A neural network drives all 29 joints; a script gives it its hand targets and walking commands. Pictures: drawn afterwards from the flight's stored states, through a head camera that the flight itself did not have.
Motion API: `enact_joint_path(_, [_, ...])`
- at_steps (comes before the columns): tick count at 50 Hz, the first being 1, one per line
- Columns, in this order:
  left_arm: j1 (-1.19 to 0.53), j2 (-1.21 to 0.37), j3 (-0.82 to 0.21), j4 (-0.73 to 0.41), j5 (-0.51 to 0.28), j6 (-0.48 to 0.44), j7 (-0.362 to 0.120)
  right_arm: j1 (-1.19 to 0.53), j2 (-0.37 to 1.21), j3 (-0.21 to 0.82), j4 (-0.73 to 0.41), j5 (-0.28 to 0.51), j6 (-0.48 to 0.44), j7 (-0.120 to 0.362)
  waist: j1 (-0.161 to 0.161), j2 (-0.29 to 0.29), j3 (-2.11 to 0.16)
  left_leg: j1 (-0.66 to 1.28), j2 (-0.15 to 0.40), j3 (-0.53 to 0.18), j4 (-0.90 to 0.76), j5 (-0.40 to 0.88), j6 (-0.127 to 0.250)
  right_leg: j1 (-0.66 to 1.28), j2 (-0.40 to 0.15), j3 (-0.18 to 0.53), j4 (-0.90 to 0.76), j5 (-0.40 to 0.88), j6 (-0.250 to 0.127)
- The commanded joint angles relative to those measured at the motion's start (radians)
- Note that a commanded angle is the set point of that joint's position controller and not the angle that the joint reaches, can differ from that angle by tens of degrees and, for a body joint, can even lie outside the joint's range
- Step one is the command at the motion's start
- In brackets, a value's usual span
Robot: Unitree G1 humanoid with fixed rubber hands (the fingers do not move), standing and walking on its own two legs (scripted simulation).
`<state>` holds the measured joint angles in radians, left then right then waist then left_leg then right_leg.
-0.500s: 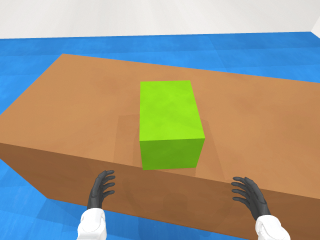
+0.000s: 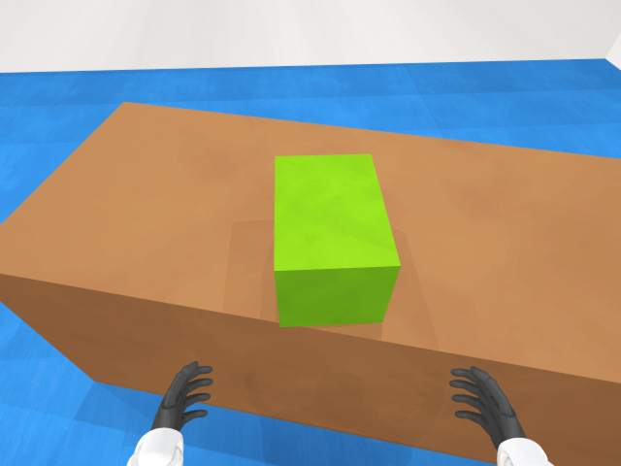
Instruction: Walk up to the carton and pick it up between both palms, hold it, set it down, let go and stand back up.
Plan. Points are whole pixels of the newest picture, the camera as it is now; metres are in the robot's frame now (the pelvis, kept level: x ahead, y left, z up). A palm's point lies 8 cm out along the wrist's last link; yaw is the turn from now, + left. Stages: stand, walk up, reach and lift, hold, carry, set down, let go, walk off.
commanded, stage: set down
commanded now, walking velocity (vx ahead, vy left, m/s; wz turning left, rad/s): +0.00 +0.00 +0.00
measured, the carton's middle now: (327, 237) +0.49 +0.03 -0.05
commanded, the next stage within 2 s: let go in 0.06 s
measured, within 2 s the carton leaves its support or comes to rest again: neither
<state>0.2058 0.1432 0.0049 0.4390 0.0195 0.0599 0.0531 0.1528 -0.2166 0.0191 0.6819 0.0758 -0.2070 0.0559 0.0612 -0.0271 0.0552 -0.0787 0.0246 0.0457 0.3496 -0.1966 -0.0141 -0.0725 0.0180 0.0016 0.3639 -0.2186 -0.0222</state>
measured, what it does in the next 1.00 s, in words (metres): stands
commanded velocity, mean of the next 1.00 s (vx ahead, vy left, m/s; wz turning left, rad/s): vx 0.00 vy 0.00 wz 0.00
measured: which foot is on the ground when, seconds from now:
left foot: down 0.00-1.00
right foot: down 0.00-1.00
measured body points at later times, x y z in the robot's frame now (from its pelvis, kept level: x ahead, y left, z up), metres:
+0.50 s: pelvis -0.01 +0.01 +0.00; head -0.01 +0.02 +0.45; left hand +0.16 +0.24 -0.09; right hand +0.15 -0.23 -0.08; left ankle +0.00 +0.13 -0.75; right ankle -0.01 -0.10 -0.75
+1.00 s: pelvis -0.01 +0.02 -0.01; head -0.01 +0.04 +0.44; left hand +0.12 +0.27 -0.13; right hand +0.09 -0.24 -0.12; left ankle +0.00 +0.13 -0.75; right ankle -0.01 -0.11 -0.75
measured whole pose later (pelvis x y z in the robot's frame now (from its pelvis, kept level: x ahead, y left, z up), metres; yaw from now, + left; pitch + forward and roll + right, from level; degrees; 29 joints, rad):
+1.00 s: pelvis -0.01 +0.02 -0.01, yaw +0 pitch +0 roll -1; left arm 0.24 0.23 0.03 0.70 0.03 0.00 -0.01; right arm 0.32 -0.23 -0.04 0.69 -0.03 0.01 0.01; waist -0.01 -0.02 0.00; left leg -0.26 0.02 0.04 0.54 -0.28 0.02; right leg -0.22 0.00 -0.01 0.50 -0.27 0.01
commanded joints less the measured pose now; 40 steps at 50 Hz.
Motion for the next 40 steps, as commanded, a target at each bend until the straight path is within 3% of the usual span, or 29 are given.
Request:
enact_joint_path(1, [-0.089, 0.111, 0.017, -0.087, 0.003, 0.029, -0.016, -0.031, -0.084, -0.049, -0.037, -0.042, 0.037, -0.017, -0.038, 0.052, -0.025, 0.081, -0.034, 0.024, -0.024, 0.15, -0.019, -0.13, -0.014, -0.013, -0.097, 0.096, -0.017])
enact_joint_path(2, [-0.102, 0.105, 0.024, -0.108, -0.001, 0.024, -0.014, -0.03, -0.09, -0.06, -0.067, -0.045, 0.032, -0.017, -0.028, 0.038, -0.05, 0.077, -0.035, 0.027, -0.022, 0.154, -0.012, -0.114, -0.015, -0.012, -0.091, 0.107, -0.009])
enact_joint_path(3, [-0.078, 0.112, 0.032, -0.053, 0.001, 0.028, -0.014, -0.01, -0.087, -0.052, -0.063, -0.046, 0.032, -0.021, -0.025, 0.028, -0.036, 0.066, -0.03, 0.023, -0.025, 0.146, -0.014, -0.107, -0.007, -0.017, -0.092, 0.103, -0.011])
enact_joint_path(4, [-0.103, 0.105, 0.027, -0.227, -0.024, -0.012, 0.004, -0.051, -0.106, -0.079, -0.182, -0.026, -0.003, -0.013, 0.0, 0.045, -0.121, 0.073, -0.025, 0.026, -0.012, 0.197, -0.029, -0.098, -0.003, -0.026, -0.069, 0.111, -0.008])
enact_joint_path(5, [-0.074, 0.09, 0.015, 0.007, 0.002, 0.031, -0.013, -0.022, -0.084, -0.069, 0.0, -0.076, 0.022, -0.017, -0.038, 0.043, -0.042, 0.075, -0.032, 0.032, -0.023, 0.16, -0.019, -0.121, -0.004, -0.012, -0.095, 0.089, -0.021])
enact_joint_path(6, [-0.069, 0.108, 0.028, -0.086, -0.011, 0.015, -0.015, -0.026, -0.076, -0.076, -0.111, -0.053, 0.006, -0.019, -0.023, 0.015, -0.091, 0.078, -0.023, 0.028, -0.009, 0.179, -0.012, -0.102, -0.005, -0.023, -0.086, 0.115, -0.013])
enact_joint_path(7, [-0.096, 0.118, 0.027, -0.052, -0.019, 0.011, -0.02, -0.046, -0.074, -0.078, -0.098, -0.064, 0.004, -0.024, -0.021, -0.014, -0.069, 0.066, -0.031, 0.03, -0.01, 0.157, -0.004, -0.092, -0.008, -0.016, -0.089, 0.129, -0.005])
enact_joint_path(9, [-0.087, 0.132, 0.032, 0.002, -0.011, 0.027, -0.035, -0.015, -0.067, -0.065, -0.063, -0.076, 0.011, -0.034, -0.039, -0.01, -0.054, 0.053, -0.036, 0.029, -0.01, 0.154, -0.006, -0.081, -0.019, -0.013, -0.082, 0.165, -0.006])
enact_joint_path(10, [-0.074, 0.142, 0.035, -0.035, -0.021, 0.021, -0.033, -0.01, -0.064, -0.055, -0.11, -0.07, 0.004, -0.039, -0.024, -0.022, -0.04, 0.056, -0.036, 0.036, -0.007, 0.142, -0.006, -0.096, -0.014, -0.021, -0.084, 0.148, 0.005])
enact_joint_path(13, [-0.079, 0.144, 0.034, 0.015, -0.018, 0.036, -0.044, -0.005, -0.062, -0.073, -0.068, -0.088, 0.011, -0.043, -0.031, -0.033, -0.026, 0.066, -0.031, 0.025, -0.009, 0.125, -0.001, -0.113, -0.017, -0.022, -0.088, 0.124, -0.001])
enact_joint_path(19, [-0.088, 0.15, 0.034, -0.013, -0.011, 0.046, -0.033, 0.007, -0.077, -0.084, -0.085, -0.095, 0.018, -0.032, -0.046, 0.041, -0.017, 0.057, -0.031, 0.032, -0.003, 0.12, -0.011, -0.113, -0.013, -0.008, -0.091, 0.068, -0.007])
enact_joint_path(25, [-0.101, 0.167, 0.024, -0.035, -0.021, 0.049, -0.028, 0.003, -0.061, -0.097, -0.111, -0.105, 0.022, -0.019, -0.058, 0.034, 0.001, 0.05, -0.01, 0.028, -0.009, 0.094, -0.013, -0.139, -0.007, -0.028, -0.091, 0.028, -0.013])
enact_joint_path(26, [-0.1, 0.143, 0.025, -0.04, -0.011, 0.05, -0.022, 0.008, -0.075, -0.102, -0.112, -0.098, 0.024, -0.017, -0.051, 0.053, -0.02, 0.043, -0.01, 0.028, -0.007, 0.1, -0.01, -0.119, -0.01, -0.017, -0.093, 0.026, -0.022])
enact_joint_path(28, [-0.096, 0.135, 0.025, -0.025, -0.015, 0.053, -0.019, 0.007, -0.065, -0.091, -0.123, -0.103, 0.025, -0.014, -0.042, 0.034, 0.002, 0.022, -0.01, 0.028, -0.009, 0.088, -0.009, -0.11, -0.007, -0.028, -0.09, 0.019, -0.017])
enact_joint_path(29, [-0.095, 0.131, 0.018, -0.036, -0.013, 0.057, -0.016, 0.003, -0.071, -0.103, -0.118, -0.102, 0.028, -0.012, -0.051, 0.056, -0.012, 0.029, -0.006, 0.029, -0.014, 0.089, -0.01, -0.109, -0.009, -0.025, -0.088, 0.012, -0.019])
enact_joint_path(30, [0.004, 0.239, 0.057, 0.055, 0.028, -0.022, -0.046, 0.097, -0.137, -0.099, -0.057, -0.124, 0.146, -0.041, -0.081, 0.054, -0.02, -0.113, 0.089, -0.074, 0.048, 0.154, -0.003, -0.115, -0.088, 0.039, -0.007, 0.093, 0.037])
enact_joint_path(31, [0.019, 0.232, 0.06, 0.084, 0.017, -0.053, -0.061, 0.156, -0.109, -0.097, -0.072, -0.118, 0.192, -0.054, -0.073, 0.027, 0.036, -0.182, 0.097, -0.076, 0.062, 0.061, 0.006, -0.128, -0.109, 0.079, -0.017, 0.064, 0.038])
enact_joint_path(32, [-0.018, 0.193, 0.052, 0.104, 0.017, -0.063, -0.067, 0.122, -0.125, -0.098, -0.072, -0.119, 0.2, -0.051, -0.082, -0.008, -0.006, -0.156, 0.087, -0.059, 0.059, 0.015, -0.001, -0.13, -0.092, 0.083, 0.003, 0.072, 0.043])
enact_joint_path(33, [-0.006, 0.206, 0.05, 0.1, 0.014, -0.072, -0.071, 0.113, -0.124, -0.098, -0.075, -0.113, 0.204, -0.047, -0.064, -0.029, -0.035, -0.148, 0.087, -0.064, 0.064, 0.034, 0.011, -0.133, -0.087, 0.066, 0.015, 0.087, 0.043])
enact_joint_path(34, [-0.005, 0.205, 0.056, 0.106, 0.027, -0.074, -0.07, 0.123, -0.103, -0.092, -0.084, -0.106, 0.21, -0.045, -0.056, 0.036, -0.046, -0.161, 0.086, -0.054, 0.068, 0.055, 0.009, -0.138, -0.085, 0.067, 0.036, 0.095, 0.038])
enact_joint_path(35, [-0.024, 0.179, 0.045, 0.102, 0.024, -0.078, -0.07, 0.124, -0.125, -0.09, -0.087, -0.109, 0.21, -0.042, -0.073, 0.062, -0.065, -0.152, 0.08, -0.044, 0.075, 0.021, 0.002, -0.147, -0.089, 0.086, 0.015, 0.081, 0.045])
enact_joint_path(36, [-0.024, 0.191, 0.049, 0.115, 0.016, -0.074, -0.073, 0.136, -0.106, -0.089, -0.078, -0.106, 0.208, -0.039, -0.07, 0.006, -0.073, -0.155, 0.071, -0.064, 0.074, 0.024, 0.008, -0.139, -0.072, 0.057, 0.021, 0.065, 0.033])
enact_joint_path(37, [-0.008, 0.178, 0.045, 0.117, 0.012, -0.077, -0.072, 0.123, -0.13, -0.092, -0.085, -0.102, 0.204, -0.039, -0.056, 0.051, -0.078, -0.176, 0.071, -0.069, 0.06, 0.021, 0.017, -0.128, -0.085, 0.073, 0.021, 0.063, 0.029])
enact_joint_path(40, [-0.046, 0.17, 0.05, 0.129, 0.011, -0.081, -0.078, 0.132, -0.134, -0.091, -0.083, -0.106, 0.201, -0.038, -0.072, 0.019, -0.141, -0.141, 0.072, -0.079, 0.089, 0.053, 0.015, -0.121, -0.073, 0.049, 0.04, 0.097, 0.025])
